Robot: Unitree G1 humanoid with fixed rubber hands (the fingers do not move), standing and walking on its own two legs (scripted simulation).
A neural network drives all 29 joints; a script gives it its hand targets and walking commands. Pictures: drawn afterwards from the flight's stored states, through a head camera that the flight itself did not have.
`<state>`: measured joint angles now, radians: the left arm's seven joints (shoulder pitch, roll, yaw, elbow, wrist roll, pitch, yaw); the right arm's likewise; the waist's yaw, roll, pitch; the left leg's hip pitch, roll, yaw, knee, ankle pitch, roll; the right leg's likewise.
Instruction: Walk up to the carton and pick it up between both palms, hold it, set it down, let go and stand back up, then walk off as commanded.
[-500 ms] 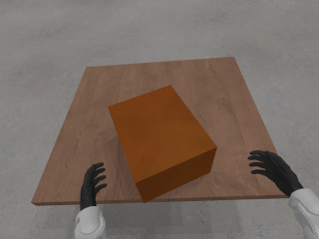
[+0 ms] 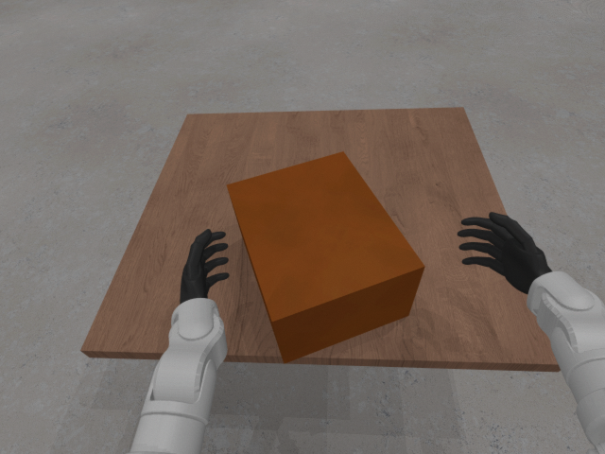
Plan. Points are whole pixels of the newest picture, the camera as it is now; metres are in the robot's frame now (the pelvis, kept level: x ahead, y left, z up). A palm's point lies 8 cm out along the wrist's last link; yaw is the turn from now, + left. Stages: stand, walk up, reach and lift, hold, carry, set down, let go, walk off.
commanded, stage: reach and lift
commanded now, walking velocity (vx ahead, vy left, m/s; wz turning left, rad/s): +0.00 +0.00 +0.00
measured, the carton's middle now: (316, 249) +0.48 +0.03 -0.06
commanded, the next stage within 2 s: none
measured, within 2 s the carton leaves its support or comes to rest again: neither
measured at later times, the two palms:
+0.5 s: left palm (203, 255) +0.36 +0.18 +0.08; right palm (498, 213) +0.44 -0.23 +0.07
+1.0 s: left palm (213, 226) +0.41 +0.17 +0.08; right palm (479, 170) +0.50 -0.21 +0.10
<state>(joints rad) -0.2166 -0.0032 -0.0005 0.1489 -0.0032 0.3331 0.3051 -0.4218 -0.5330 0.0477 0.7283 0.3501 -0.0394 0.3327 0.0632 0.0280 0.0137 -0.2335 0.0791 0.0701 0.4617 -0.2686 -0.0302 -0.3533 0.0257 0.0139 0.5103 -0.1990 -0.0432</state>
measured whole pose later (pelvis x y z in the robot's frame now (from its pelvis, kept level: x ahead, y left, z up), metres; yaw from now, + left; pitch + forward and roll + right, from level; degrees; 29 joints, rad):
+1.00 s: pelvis +0.02 +0.00 +0.00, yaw +0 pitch +17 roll +1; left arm -0.66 0.00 0.05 0.45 -0.05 0.44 0.32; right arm -0.94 -0.58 0.10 0.99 0.35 0.14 0.25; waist 0.15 0.05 -0.12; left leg -0.49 0.08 0.07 0.43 -0.23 -0.04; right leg -0.59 0.03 0.02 0.44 -0.15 -0.04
